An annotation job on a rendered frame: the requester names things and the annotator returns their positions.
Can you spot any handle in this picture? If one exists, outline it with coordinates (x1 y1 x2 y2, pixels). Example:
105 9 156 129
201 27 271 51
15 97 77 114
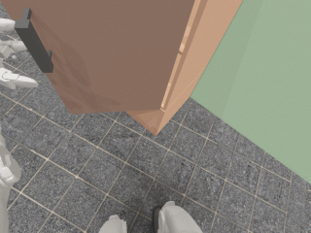
14 7 53 73

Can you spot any robot left hand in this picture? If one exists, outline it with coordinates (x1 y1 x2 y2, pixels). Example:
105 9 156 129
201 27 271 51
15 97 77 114
0 18 38 89

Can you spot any left robot upper arm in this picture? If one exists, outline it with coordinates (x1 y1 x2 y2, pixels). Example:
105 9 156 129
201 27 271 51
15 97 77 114
0 145 21 233

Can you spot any right robot foot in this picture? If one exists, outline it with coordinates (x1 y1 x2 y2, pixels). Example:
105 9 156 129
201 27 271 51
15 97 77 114
152 205 162 233

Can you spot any left robot thigh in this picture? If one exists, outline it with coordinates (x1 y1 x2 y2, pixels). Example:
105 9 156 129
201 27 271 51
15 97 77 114
98 218 127 233

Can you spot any cupboard door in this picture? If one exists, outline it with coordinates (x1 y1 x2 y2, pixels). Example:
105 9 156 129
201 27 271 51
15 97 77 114
0 0 195 115

